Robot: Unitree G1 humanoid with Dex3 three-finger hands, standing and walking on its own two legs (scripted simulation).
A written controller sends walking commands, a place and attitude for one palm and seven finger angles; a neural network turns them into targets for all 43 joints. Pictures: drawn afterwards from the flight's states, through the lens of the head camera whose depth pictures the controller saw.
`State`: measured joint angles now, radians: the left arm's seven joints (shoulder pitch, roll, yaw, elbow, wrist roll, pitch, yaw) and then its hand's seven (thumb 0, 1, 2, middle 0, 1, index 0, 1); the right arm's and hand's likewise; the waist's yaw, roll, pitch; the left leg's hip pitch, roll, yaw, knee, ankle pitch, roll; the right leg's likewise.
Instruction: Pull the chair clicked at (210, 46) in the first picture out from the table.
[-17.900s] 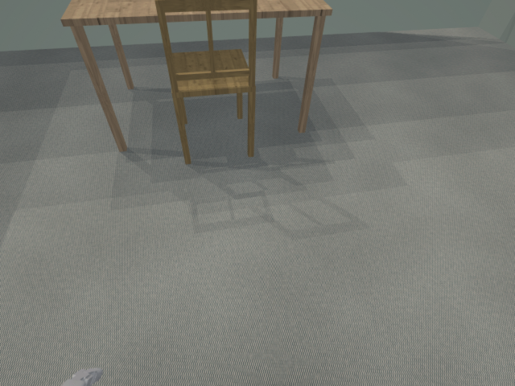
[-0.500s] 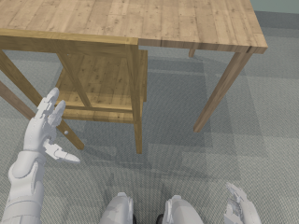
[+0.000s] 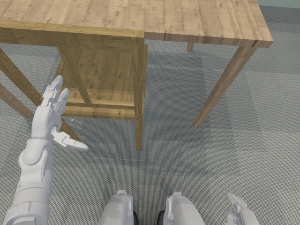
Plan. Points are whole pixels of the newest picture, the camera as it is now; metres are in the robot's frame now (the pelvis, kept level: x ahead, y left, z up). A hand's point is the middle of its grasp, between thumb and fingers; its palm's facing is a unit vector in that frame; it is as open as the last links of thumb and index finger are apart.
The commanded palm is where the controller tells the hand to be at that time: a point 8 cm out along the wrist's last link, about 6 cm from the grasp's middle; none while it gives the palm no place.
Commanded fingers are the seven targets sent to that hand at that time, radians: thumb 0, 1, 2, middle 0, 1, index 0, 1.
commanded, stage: aim the fingers beside a spindle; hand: left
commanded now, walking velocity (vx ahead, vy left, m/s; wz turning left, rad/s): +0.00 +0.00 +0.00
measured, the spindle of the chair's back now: (76, 78) +0.51 +0.23 +0.01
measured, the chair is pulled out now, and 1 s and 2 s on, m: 0.00 0.00 0.00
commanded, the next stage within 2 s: none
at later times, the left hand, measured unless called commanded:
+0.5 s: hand (76, 124) +0.36 +0.20 +0.01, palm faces -0.02 -1.00 -0.04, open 16.9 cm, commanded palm +0.34 +0.25 +0.02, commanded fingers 0.00 -0.50 0.30 -0.06 -0.08 -0.06 -0.08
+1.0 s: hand (73, 121) +0.36 +0.20 +0.03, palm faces +0.01 -1.00 -0.08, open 16.9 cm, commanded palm +0.34 +0.26 +0.02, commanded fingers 0.00 -0.50 0.30 -0.06 -0.08 -0.06 -0.08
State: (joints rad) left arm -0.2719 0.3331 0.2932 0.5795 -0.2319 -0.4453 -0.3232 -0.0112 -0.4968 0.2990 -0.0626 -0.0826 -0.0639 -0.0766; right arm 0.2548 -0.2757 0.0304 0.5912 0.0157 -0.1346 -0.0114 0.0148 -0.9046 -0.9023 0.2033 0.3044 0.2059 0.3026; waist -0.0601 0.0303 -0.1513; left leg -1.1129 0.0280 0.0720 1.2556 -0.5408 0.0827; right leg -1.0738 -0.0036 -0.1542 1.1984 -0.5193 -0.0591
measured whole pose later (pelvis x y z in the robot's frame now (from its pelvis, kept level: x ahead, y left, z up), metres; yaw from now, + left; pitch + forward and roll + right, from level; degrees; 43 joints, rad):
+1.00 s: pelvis +0.00 -0.02 +0.00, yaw +0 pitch +22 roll -2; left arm -0.24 0.35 0.32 0.57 -0.24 -0.47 -0.33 -0.01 -0.50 0.30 -0.06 -0.08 -0.07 -0.08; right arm 0.24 -0.27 0.03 0.59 0.02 -0.10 -0.02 0.01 -0.91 -0.90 0.20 0.30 0.20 0.30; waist -0.05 0.03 -0.15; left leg -1.09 0.04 0.06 1.24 -0.54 0.06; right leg -1.06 0.01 -0.16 1.19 -0.53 -0.08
